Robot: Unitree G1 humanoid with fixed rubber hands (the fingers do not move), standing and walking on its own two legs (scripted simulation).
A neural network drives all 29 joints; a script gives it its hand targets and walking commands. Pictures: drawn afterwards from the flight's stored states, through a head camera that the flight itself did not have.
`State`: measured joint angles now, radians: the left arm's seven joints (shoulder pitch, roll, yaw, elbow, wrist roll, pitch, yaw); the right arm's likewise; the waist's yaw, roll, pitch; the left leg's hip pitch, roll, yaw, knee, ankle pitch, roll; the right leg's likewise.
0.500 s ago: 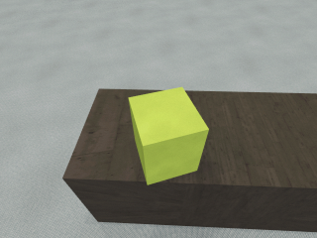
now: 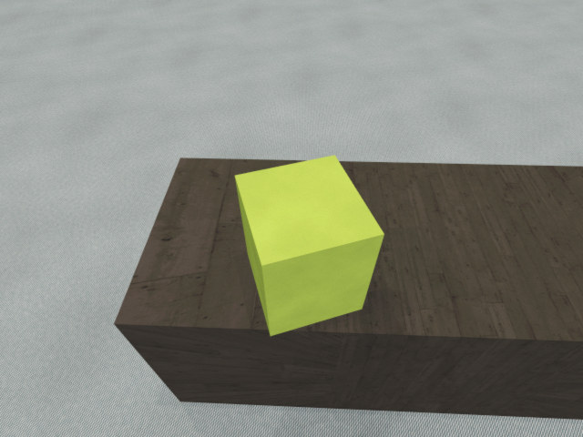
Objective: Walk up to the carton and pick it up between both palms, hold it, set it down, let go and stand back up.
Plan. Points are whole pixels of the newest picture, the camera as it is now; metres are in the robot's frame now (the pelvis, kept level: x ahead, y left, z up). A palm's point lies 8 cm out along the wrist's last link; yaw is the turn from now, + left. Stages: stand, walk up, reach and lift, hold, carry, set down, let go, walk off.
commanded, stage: stand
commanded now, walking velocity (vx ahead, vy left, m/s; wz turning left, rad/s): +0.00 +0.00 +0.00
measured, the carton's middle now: (302, 246) +0.48 -0.01 -0.09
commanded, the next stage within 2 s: none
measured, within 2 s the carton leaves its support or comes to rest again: neither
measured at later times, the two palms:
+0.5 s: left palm out of the picture +0.07 +0.30 -0.11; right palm out of the picture +0.08 -0.31 -0.11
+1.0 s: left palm out of the picture +0.06 +0.31 -0.11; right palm out of the picture +0.08 -0.30 -0.11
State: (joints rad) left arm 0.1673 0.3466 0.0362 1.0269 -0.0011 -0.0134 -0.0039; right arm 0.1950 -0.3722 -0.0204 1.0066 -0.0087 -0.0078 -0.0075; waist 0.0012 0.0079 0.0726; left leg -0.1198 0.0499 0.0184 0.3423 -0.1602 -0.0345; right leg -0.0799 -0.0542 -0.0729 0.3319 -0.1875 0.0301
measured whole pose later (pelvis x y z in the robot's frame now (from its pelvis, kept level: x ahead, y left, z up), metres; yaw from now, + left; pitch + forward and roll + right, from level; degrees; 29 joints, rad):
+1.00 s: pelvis +0.00 +0.00 +0.00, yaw +0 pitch -4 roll +0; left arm 0.18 0.36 0.05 1.06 0.00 -0.02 0.00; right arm 0.18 -0.37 -0.04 1.02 -0.01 -0.02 -0.01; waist 0.01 0.01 0.07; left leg -0.10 0.04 0.01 0.32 -0.16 -0.03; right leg -0.06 -0.06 -0.08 0.31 -0.18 0.04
